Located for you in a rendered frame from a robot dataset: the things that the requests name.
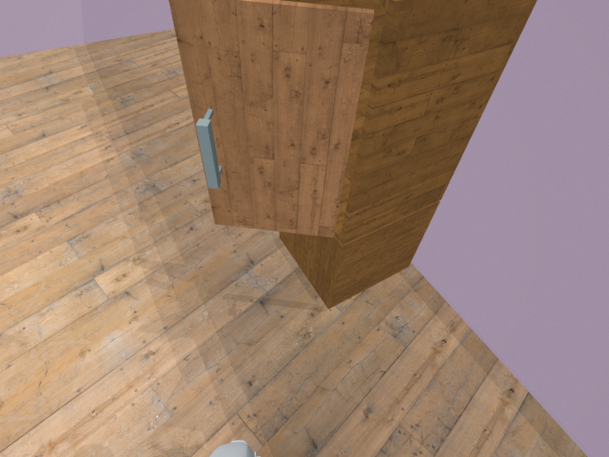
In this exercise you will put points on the cupboard door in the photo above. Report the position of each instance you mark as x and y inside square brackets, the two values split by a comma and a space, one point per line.
[283, 79]

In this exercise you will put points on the handle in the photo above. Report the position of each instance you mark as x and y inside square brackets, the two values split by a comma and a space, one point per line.
[208, 150]

